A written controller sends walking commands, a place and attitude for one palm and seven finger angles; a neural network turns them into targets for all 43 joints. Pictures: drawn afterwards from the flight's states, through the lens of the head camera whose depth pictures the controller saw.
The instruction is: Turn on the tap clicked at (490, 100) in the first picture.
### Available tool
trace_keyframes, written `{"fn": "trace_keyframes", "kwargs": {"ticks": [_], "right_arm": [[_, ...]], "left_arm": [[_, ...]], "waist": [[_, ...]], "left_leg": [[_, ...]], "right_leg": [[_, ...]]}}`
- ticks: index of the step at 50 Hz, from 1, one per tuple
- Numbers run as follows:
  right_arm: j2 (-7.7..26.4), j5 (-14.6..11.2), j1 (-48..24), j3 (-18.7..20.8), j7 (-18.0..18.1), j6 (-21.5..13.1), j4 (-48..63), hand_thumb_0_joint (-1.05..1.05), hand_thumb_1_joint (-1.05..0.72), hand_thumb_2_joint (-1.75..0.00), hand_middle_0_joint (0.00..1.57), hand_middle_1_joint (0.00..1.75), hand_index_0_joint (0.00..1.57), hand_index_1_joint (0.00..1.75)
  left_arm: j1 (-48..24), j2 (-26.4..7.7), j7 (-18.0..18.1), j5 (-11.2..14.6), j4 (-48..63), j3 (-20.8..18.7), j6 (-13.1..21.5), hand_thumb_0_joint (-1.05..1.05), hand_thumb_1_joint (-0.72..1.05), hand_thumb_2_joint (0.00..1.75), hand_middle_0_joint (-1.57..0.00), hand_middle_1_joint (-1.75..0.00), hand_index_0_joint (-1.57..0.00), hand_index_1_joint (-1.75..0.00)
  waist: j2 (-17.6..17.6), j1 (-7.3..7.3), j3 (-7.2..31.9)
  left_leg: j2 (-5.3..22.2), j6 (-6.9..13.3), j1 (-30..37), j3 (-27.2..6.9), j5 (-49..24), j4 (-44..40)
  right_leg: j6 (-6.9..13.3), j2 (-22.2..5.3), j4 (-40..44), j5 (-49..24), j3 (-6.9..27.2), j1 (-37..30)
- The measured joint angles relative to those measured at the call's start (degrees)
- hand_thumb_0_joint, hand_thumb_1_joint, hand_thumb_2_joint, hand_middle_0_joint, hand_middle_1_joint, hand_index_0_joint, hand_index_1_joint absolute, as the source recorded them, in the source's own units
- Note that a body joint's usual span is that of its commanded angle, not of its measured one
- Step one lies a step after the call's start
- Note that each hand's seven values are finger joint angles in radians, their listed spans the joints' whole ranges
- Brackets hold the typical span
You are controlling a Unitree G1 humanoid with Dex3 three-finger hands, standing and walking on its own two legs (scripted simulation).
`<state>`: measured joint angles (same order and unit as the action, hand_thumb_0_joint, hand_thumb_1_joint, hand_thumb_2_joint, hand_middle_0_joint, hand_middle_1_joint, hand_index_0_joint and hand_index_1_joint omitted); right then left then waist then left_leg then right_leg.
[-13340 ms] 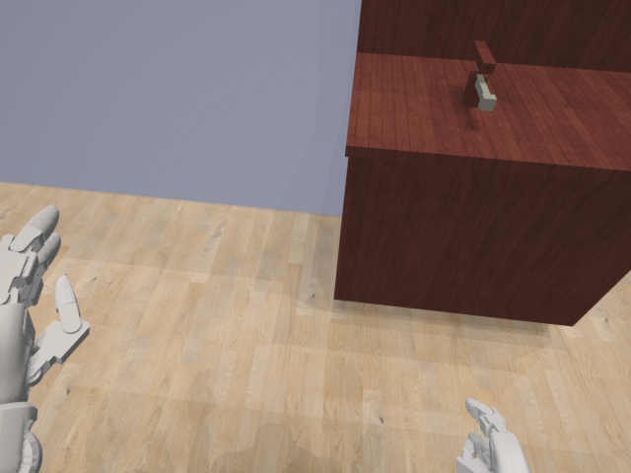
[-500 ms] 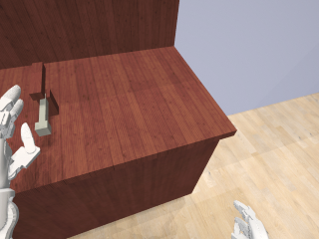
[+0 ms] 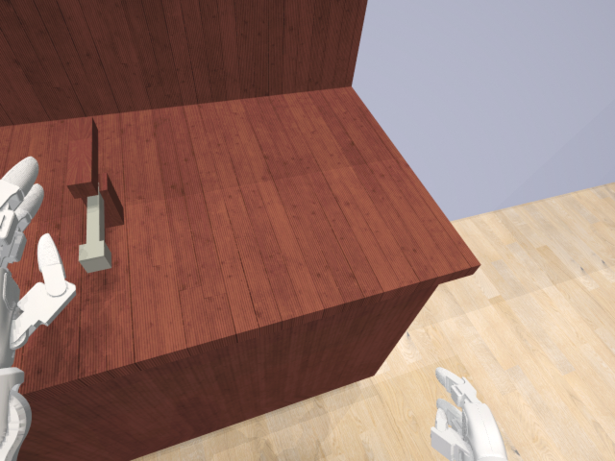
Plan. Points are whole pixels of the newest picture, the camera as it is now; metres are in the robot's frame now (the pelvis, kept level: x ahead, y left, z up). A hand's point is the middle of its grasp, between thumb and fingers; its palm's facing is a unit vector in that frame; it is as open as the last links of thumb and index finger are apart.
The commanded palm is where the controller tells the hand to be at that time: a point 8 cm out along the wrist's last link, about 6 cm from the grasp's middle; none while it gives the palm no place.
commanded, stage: come to a stop and stand still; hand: left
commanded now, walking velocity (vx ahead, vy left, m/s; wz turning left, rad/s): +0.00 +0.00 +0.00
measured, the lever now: (95, 256) +0.32 +0.31 +0.06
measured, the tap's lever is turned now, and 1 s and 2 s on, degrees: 0 0 0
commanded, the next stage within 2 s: look again from close up in 0.12 s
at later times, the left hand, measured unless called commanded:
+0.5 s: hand (78, 305) +0.21 +0.24 +0.16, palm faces +0.40 -0.85 -0.34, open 7.4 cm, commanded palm +0.15 +0.27 +0.18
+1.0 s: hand (90, 294) +0.22 +0.23 +0.16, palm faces +0.38 -0.85 -0.37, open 7.4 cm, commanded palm +0.16 +0.27 +0.18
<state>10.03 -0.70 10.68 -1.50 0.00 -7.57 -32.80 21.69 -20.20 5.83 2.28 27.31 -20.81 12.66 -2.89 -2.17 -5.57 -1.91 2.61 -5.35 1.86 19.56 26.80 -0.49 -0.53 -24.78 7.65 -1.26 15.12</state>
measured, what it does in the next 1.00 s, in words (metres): stands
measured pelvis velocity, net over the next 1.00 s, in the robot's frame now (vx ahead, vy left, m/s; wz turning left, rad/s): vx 0.00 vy -0.02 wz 0.01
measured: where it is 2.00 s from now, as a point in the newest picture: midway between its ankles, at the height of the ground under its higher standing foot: outside the picture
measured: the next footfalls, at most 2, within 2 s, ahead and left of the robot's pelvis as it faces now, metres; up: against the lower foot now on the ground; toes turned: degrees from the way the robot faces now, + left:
none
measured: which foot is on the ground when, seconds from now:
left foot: down 0.00-1.00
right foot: down 0.00-1.00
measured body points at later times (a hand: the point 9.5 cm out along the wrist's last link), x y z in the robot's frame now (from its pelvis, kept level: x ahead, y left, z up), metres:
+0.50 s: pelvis -0.01 -0.01 +0.00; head +0.01 +0.00 +0.45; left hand +0.18 +0.28 +0.18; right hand +0.17 -0.24 -0.07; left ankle -0.05 +0.08 -0.74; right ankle +0.06 -0.13 -0.74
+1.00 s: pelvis +0.00 -0.02 +0.00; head +0.03 +0.00 +0.45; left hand +0.20 +0.28 +0.18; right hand +0.18 -0.25 -0.07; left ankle -0.05 +0.08 -0.74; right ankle +0.06 -0.13 -0.74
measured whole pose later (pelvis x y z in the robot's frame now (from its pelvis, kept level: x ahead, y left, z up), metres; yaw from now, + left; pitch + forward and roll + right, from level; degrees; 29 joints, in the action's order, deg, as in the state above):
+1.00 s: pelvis +0.00 -0.02 +0.00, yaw +0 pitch -1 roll -1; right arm 11.8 -1.0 11.4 -0.2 1.0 -6.7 -33.4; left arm 25.3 -20.6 6.6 2.7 27.4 -20.4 11.7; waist -1.6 -0.8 -4.5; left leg -0.6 1.5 -5.4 1.0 18.9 25.4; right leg 0.7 0.6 -22.7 6.9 -2.3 14.7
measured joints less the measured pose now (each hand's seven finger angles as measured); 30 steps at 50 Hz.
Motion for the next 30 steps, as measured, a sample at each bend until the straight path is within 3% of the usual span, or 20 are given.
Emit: {"fn": "trace_keyframes", "kwargs": {"ticks": [17,30], "right_arm": [[0.7,-0.2,0.7,0.5,0.5,1.1,0.1,0.01,-0.91,-0.9,0.2,0.3,0.21,0.3],[1.9,-0.1,1.8,0.9,1.2,0.6,-0.7,0.01,-0.91,-0.9,0.2,0.3,0.21,0.3]], "left_arm": [[1.7,-0.3,0.2,0.4,0.1,0.1,-0.2,0.01,0.89,0.9,-0.21,-0.3,-0.21,-0.3],[1.7,1.0,0.5,0.0,-1.5,1.1,-0.6,0.01,0.89,0.9,-0.21,-0.3,-0.21,-0.3]], "waist": [[0.8,0.73,0.6],[1.4,0.5,1.3]], "left_leg": [[0.2,-0.4,0.2,-0.4,-0.7,-0.5],[1.0,-1.0,-0.3,-0.5,-1.6,-1.6]], "right_leg": [[0.4,0.1,0.9,-0.7,-0.5,-0.5],[1.2,0.9,2.4,-1.8,-0.6,-0.2]]}}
